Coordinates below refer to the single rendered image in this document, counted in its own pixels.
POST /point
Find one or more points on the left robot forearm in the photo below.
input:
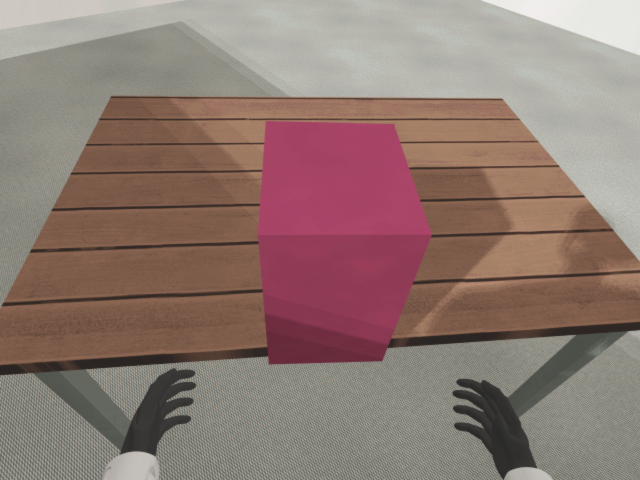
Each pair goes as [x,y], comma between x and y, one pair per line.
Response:
[132,466]

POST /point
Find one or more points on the table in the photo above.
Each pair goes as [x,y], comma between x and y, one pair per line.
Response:
[150,254]

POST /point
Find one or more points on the robot left hand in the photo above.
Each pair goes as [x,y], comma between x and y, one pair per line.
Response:
[148,424]

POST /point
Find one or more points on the robot right hand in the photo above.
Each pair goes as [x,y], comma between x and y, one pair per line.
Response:
[502,434]

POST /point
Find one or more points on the carton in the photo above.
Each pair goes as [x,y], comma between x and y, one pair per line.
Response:
[342,233]

